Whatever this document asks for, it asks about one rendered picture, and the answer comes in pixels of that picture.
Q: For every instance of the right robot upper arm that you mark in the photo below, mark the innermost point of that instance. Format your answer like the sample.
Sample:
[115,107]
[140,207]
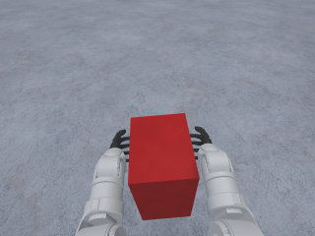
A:
[233,227]

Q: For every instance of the left robot forearm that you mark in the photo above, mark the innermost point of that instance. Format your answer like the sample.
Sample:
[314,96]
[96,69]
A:
[106,198]

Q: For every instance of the robot right hand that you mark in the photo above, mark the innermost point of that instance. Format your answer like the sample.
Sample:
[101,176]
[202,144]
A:
[204,137]

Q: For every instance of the carton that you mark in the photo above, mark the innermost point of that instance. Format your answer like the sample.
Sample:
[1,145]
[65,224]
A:
[163,176]

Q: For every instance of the right robot forearm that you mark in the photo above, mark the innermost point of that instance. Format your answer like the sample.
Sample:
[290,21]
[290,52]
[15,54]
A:
[224,200]

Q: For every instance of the left robot upper arm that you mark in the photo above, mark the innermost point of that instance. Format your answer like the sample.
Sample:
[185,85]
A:
[108,229]

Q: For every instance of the robot left hand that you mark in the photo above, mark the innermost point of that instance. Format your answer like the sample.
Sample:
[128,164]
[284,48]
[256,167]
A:
[117,140]

